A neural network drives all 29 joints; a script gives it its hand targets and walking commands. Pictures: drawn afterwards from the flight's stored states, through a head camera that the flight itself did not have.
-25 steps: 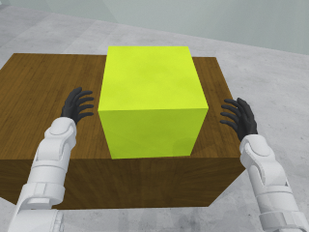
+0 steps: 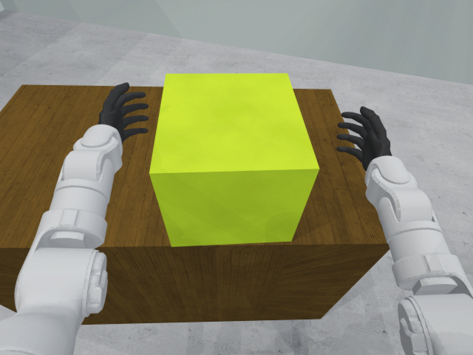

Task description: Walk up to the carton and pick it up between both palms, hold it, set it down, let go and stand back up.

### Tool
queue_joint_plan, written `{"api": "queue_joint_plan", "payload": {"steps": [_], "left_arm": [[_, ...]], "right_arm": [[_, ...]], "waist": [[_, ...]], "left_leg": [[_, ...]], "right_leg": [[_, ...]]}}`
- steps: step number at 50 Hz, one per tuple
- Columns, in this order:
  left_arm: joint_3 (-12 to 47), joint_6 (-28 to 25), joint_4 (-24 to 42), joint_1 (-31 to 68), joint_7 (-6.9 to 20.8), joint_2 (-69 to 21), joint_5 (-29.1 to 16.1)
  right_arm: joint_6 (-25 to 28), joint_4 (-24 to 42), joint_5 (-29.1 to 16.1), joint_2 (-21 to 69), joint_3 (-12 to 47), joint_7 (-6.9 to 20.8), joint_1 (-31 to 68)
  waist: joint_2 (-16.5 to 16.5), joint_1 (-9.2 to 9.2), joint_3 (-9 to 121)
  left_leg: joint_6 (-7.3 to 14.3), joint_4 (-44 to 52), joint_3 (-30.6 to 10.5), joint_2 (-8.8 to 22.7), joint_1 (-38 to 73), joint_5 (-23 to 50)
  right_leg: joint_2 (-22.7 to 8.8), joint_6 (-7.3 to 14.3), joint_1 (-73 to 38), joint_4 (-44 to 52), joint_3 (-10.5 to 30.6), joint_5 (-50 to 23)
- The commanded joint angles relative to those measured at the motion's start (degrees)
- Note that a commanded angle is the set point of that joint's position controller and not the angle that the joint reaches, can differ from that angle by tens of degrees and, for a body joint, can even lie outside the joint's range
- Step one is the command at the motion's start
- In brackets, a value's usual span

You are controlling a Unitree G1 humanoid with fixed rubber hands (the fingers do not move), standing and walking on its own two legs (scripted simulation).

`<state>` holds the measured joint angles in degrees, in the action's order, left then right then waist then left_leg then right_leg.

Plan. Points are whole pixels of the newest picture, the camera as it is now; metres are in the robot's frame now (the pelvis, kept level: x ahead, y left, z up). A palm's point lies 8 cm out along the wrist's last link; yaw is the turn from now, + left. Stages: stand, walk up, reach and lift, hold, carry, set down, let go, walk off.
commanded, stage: reach and lift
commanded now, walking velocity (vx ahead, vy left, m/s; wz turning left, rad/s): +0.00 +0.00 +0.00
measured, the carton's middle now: (230, 159) +0.49 +0.04 +0.01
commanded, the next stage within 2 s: none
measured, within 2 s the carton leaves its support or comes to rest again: neither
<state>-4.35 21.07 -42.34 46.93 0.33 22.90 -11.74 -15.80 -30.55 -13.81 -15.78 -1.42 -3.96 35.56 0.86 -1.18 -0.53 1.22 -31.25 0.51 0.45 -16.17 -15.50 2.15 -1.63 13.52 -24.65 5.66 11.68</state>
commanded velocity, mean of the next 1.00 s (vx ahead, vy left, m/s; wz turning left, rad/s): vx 0.00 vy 0.00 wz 0.00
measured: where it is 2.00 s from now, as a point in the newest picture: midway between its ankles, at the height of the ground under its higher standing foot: outside the picture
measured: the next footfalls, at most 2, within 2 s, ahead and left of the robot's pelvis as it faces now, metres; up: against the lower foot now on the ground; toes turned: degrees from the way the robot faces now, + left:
none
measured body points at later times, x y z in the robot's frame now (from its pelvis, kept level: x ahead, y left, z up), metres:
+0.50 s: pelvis +0.02 +0.00 +0.00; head +0.02 +0.02 +0.45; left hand +0.47 +0.23 +0.18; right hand +0.45 -0.19 +0.16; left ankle +0.01 +0.09 -0.74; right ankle +0.02 -0.15 -0.74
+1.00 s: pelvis +0.01 -0.02 -0.01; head +0.07 +0.00 +0.44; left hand +0.45 +0.23 +0.05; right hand +0.44 -0.23 +0.06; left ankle +0.01 +0.09 -0.74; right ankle +0.02 -0.15 -0.74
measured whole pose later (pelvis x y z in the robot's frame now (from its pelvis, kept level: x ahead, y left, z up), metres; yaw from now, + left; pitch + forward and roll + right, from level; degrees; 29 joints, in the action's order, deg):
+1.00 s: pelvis +0.01 -0.02 -0.01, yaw +0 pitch +14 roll +0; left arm 11.0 -13.5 -81.5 54.3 1.6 23.5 -21.5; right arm 4.7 -64.0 -15.7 -16.1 -1.1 -1.8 47.0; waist 1.7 -1.2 7.4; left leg 0.9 -31.3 0.5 0.0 -31.7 -13.9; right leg 2.0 -1.4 31.6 -30.2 5.6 12.9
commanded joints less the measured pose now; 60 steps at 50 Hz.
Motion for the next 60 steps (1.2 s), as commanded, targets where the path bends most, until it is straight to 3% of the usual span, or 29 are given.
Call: {"api": "queue_joint_plan", "payload": {"steps": [1,2,4,5,7,10,13,17,18,19,22,23,24,29,32,35,36,38,40,44,47,48,49,50,53,54,56,59,60], "left_arm": [[0.1,-4.5,3.2,33.2,0.2,16.0,-8.0],[0.4,-4.8,3.6,38.0,0.1,16.3,-7.9],[1.6,-5.2,0.6,37.9,0.3,16.5,-7.4],[1.5,-5.6,-2.1,39.8,0.1,16.8,-8.0],[6.0,-8.1,1.7,45.0,-0.2,16.9,-10.8],[5.3,-9.2,-1.0,44.1,-1.5,15.7,-11.4],[5.9,-9.2,-7.4,46.8,-1.0,16.3,-11.4],[9.0,-10.3,-11.5,47.6,-0.4,16.0,-12.5],[9.4,-10.5,-10.7,49.3,-0.2,15.6,-12.6],[8.7,-10.7,-14.2,46.8,0.2,15.0,-12.5],[9.0,-13.0,-16.5,45.5,0.3,16.2,-12.7],[10.6,-13.2,-18.8,45.6,0.6,13.8,-12.5],[8.7,-13.2,-17.7,43.1,0.7,14.1,-11.9],[9.2,-18.5,-16.6,39.2,1.7,13.0,-11.4],[10.4,-22.6,-23.6,40.5,1.8,11.2,-12.1],[13.8,-26.5,-19.2,41.0,1.9,9.5,-13.5],[13.6,-28.1,-20.5,40.9,1.9,10.7,-14.4],[13.9,-30.3,-24.5,41.7,1.0,8.8,-14.2],[14.7,-32.7,-24.8,41.8,0.3,9.1,-14.4],[17.8,-37.3,-28.8,42.4,0.7,7.7,-18.3],[15.7,-39.7,-30.4,39.5,1.0,7.9,-17.5],[14.2,-40.3,-32.8,40.3,1.3,9.2,-18.0],[15.2,-42.1,-29.1,42.3,1.3,9.5,-18.7],[14.4,-41.9,-35.2,42.1,1.8,11.0,-18.5],[10.7,-44.1,-30.3,40.6,2.5,13.5,-18.8],[10.3,-43.9,-30.5,39.9,2.5,12.8,-16.8],[11.6,-44.6,-28.6,38.0,3.6,11.9,-17.3],[7.7,-44.3,-31.2,37.6,4.5,13.1,-15.8],[8.3,-44.4,-28.2,38.2,4.3,12.2,-15.4]], "right_arm": [[2.4,1.2,-7.5,-16.5,-4.0,-0.2,34.6],[2.1,-1.6,-7.1,-17.3,-5.0,-0.1,37.8],[2.6,-3.7,-5.3,-17.6,-5.9,0.0,38.5],[2.6,-1.2,-5.9,-16.2,-4.5,0.0,41.7],[2.8,-3.2,-6.1,-16.2,-6.2,0.3,43.6],[4.7,-4.2,-7.5,-18.0,-5.0,0.8,45.0],[3.9,-8.9,-6.6,-17.1,-4.2,0.5,46.8],[5.0,-14.1,-7.0,-18.8,-5.4,0.5,49.5],[5.5,-14.4,-6.4,-18.3,-5.5,0.3,49.6],[5.2,-15.7,-7.0,-17.2,-3.2,0.4,49.0],[7.2,-15.2,-7.4,-16.8,-2.2,0.2,48.2],[7.2,-20.7,-6.9,-15.5,-2.4,0.3,47.2],[7.6,-18.6,-8.0,-15.1,-0.6,0.7,45.6],[11.8,-19.5,-8.2,-14.6,1.6,0.9,42.8],[14.5,-23.3,-7.4,-12.3,2.6,1.0,43.7],[17.2,-23.0,-7.9,-11.4,4.3,1.6,43.2],[17.9,-23.0,-8.2,-12.8,3.5,1.7,43.0],[19.2,-27.1,-8.9,-12.5,4.0,2.7,43.7],[20.2,-28.3,-9.3,-10.9,4.9,3.1,43.5],[23.4,-25.2,-9.4,-9.6,5.1,2.9,44.1],[25.9,-27.8,-9.6,-8.5,5.9,2.8,39.7],[26.4,-24.6,-9.9,-7.2,7.6,2.2,41.2],[27.7,-21.8,-9.1,-7.4,5.7,1.8,43.1],[27.0,-22.4,-10.3,-5.9,8.7,1.9,43.6],[28.5,-18.3,-10.5,-4.3,11.0,0.6,42.4],[29.3,-19.8,-9.1,-5.4,9.2,0.0,41.5],[30.3,-18.0,-8.7,-4.0,10.2,-1.2,39.4],[30.2,-14.6,-10.5,-0.8,13.6,-1.8,39.4],[30.7,-13.2,-10.4,-0.3,13.7,-2.3,40.6]], "waist": [[-6.6,1.24,35.1],[-6.7,-0.44,34.4],[-8.0,-0.68,35.4],[-5.0,0.59,36.0],[-9.1,-2.92,39.9],[-8.6,-0.06,43.8],[-8.1,-0.29,40.5],[-10.2,-2.48,38.8],[-7.0,-3.94,38.6],[-7.6,-1.77,38.3],[-7.4,-0.66,41.0],[-9.0,-2.52,37.4],[-8.3,-0.18,39.4],[-7.2,0.35,38.1],[-6.4,-0.09,37.6],[-8.6,-0.21,38.2],[-4.9,-0.67,37.0],[-8.0,0.91,35.9],[-6.5,2.49,40.0],[-3.0,1.20,46.3],[-5.0,2.20,49.3],[-2.5,3.72,51.2],[-3.7,1.52,59.3],[-0.1,2.67,55.5],[3.3,2.61,63.7],[0.0,0.99,63.3],[1.2,-0.83,64.9],[4.6,2.21,63.4],[3.8,1.04,65.9]], "left_leg": [[-4.4,5.8,-0.1,0.8,11.3,25.5],[-4.5,6.2,-0.9,0.9,11.3,25.4],[-4.7,6.0,-1.4,1.7,11.4,22.0],[-3.5,6.9,-1.3,1.2,8.7,19.1],[-4.6,5.9,-1.3,1.3,9.8,18.6],[-5.9,3.0,-2.0,1.9,13.8,29.7],[-4.7,3.7,-1.9,1.5,11.3,26.8],[-6.2,2.9,-2.5,2.2,13.3,29.8],[-5.7,1.9,-2.7,2.6,14.2,33.2],[-6.2,1.3,-2.6,2.9,14.2,34.6],[-5.8,1.2,-1.7,1.9,12.2,36.2],[-6.2,0.8,-1.7,1.8,11.9,36.1],[-6.4,0.2,-1.7,2.2,14.6,39.6],[-6.2,0.0,-2.0,2.5,14.7,42.6],[-6.2,-0.5,-1.8,2.0,11.3,39.4],[-5.8,-1.4,-1.2,1.4,11.6,38.6],[-5.4,-1.1,-1.9,1.8,10.1,36.3],[-5.9,-1.7,-2.2,1.7,8.3,33.5],[-5.2,-2.0,-2.7,2.4,6.8,30.2],[-3.7,-3.7,-2.5,1.1,1.3,25.0],[-3.6,-5.5,-1.6,0.6,1.7,30.4],[-2.5,-5.8,-1.5,0.5,-2.6,28.9],[-3.0,-7.0,-1.6,0.1,-2.4,30.6],[-1.4,-6.7,-0.3,-0.3,-7.5,25.2],[0.6,-5.9,1.3,-1.6,-13.3,27.8],[-0.6,-6.4,1.4,-2.0,-14.4,28.0],[-0.6,-6.8,1.4,-2.1,-15.6,28.5],[1.5,-5.5,2.6,-2.6,-20.8,25.5],[0.9,-5.4,2.8,-2.7,-21.6,27.0]], "right_leg": [[0.4,2.4,-1.2,3.2,-6.1,-16.9],[0.9,2.5,0.2,3.3,-6.6,-15.1],[0.3,2.8,1.5,3.7,-6.5,-12.9],[0.2,2.8,-0.5,4.5,-5.7,-11.9],[0.2,3.4,2.4,3.3,-6.9,-11.7],[1.1,3.4,4.2,2.4,-7.4,-15.1],[0.8,3.0,2.7,2.5,-7.0,-15.0],[1.0,3.0,5.2,2.9,-7.7,-15.2],[1.3,2.6,4.4,2.7,-8.3,-18.1],[1.3,2.8,4.5,2.5,-7.9,-17.0],[1.2,2.5,3.3,2.4,-7.5,-19.4],[0.9,2.6,4.2,2.0,-8.3,-19.4],[1.0,2.6,3.5,2.3,-8.0,-20.2],[1.4,2.3,3.5,1.2,-8.2,-20.3],[0.7,2.0,8.2,1.2,-8.2,-16.6],[0.3,2.2,9.4,0.2,-8.4,-17.2],[0.4,2.0,10.8,-0.2,-8.0,-15.3],[0.0,2.3,15.2,-1.4,-8.3,-10.7],[-0.2,2.9,17.7,-2.2,-8.5,-6.7],[-1.1,2.2,18.9,-5.5,-8.2,-8.4],[-1.1,1.3,19.5,-6.8,-8.6,-13.7],[-1.6,0.4,17.3,-7.1,-7.8,-13.5],[-1.6,0.7,15.7,-8.8,-8.2,-17.0],[-2.1,-0.4,14.2,-9.4,-7.6,-16.9],[-3.3,-2.5,2.5,-11.6,-4.9,-31.6],[-2.9,-2.8,0.9,-12.9,-6.1,-35.9],[-3.3,-3.4,-2.2,-14.1,-6.0,-41.1],[-4.2,-4.6,-6.1,-14.5,-4.2,-42.7],[-4.4,-4.8,-9.1,-15.8,-4.4,-46.7]]}}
